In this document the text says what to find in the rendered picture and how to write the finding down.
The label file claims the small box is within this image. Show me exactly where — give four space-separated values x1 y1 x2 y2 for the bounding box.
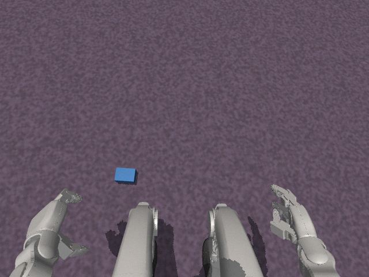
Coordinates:
114 167 137 184

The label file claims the left robot arm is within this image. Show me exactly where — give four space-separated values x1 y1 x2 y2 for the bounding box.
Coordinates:
9 230 60 277

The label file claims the left robot hand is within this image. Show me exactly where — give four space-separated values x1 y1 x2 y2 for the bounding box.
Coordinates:
27 188 89 260

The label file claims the right robot arm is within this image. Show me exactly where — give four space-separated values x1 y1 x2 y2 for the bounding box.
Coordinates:
296 237 340 277

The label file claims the right robot hand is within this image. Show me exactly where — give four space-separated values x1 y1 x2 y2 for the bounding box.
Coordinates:
270 184 317 245

